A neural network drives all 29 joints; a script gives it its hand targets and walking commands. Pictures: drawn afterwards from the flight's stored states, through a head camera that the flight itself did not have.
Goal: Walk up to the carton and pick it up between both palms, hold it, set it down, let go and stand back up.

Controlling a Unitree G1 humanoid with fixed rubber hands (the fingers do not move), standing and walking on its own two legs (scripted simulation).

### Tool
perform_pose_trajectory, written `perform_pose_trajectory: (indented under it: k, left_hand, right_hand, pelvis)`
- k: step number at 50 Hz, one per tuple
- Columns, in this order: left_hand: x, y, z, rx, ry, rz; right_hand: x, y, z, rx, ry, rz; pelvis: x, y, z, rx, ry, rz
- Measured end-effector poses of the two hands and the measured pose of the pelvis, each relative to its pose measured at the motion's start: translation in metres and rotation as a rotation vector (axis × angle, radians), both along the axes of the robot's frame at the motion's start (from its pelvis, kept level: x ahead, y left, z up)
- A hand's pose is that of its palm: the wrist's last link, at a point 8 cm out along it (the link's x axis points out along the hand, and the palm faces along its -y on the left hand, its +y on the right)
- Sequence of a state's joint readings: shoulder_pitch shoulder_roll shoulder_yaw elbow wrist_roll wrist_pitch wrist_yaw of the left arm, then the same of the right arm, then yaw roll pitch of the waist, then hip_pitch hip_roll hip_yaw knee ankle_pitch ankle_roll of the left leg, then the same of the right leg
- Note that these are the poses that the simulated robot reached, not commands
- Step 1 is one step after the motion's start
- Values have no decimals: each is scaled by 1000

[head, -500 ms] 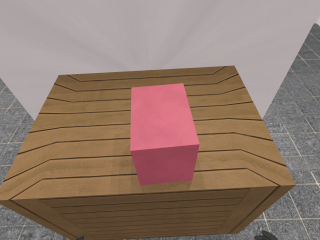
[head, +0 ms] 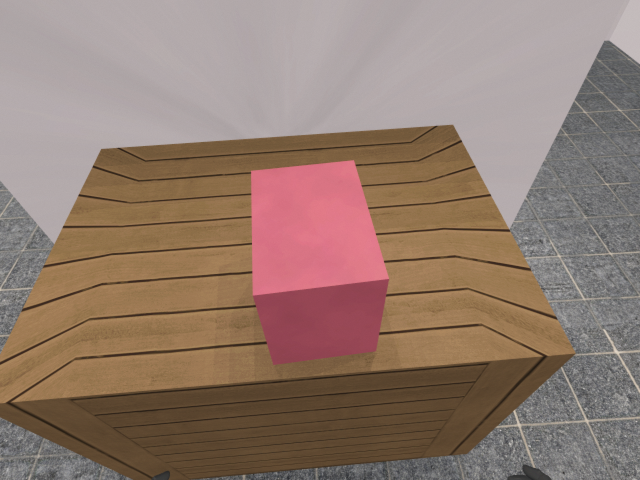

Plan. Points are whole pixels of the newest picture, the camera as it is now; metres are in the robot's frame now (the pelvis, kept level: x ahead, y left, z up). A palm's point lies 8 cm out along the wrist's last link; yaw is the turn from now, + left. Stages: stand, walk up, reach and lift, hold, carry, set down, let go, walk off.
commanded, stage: walk up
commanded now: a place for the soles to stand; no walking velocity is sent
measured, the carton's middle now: (314, 261) +0.43 +0.03 -0.01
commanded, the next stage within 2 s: reach and lift in 0.60 s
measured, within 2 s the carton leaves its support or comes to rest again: neither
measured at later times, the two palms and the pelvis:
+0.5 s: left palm out of the picture +0.08 +0.25 -0.10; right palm out of the picture +0.05 -0.26 -0.10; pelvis -0.01 +0.00 +0.00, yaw -1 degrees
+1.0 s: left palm out of the picture +0.14 +0.21 -0.05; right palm out of the picture +0.13 -0.25 -0.05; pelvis -0.03 +0.00 +0.02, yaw +2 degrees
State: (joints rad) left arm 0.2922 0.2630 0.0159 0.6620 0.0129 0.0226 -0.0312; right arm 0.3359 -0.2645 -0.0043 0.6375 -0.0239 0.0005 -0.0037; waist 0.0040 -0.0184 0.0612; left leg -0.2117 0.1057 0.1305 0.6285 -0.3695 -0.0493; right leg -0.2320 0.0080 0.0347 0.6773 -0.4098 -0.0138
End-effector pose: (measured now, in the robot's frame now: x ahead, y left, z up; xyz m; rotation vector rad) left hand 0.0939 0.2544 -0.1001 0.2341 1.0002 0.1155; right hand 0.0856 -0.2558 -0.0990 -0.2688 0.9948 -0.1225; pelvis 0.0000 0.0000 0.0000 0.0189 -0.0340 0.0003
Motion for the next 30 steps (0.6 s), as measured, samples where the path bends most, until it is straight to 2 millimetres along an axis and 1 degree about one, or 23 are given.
perform_pose_trajectory:
  k: [6,14,23,30]
  left_hand:
    - [-4,-3,2,-3,-7,-1]
    - [-11,-1,2,-11,5,3]
    - [-15,-1,1,-9,10,-9]
    - [-17,1,0,-11,20,-11]
  right_hand:
    - [-11,-5,-1,-1,13,-18]
    - [-20,1,1,3,19,-14]
    - [-32,-3,0,-2,35,-37]
    - [-37,1,0,-1,37,-40]
  pelvis:
    - [-4,-2,1,-6,-6,-3]
    - [-8,2,4,-1,-4,-9]
    - [-12,2,4,-6,-9,-19]
    - [-13,5,4,-4,-6,-27]
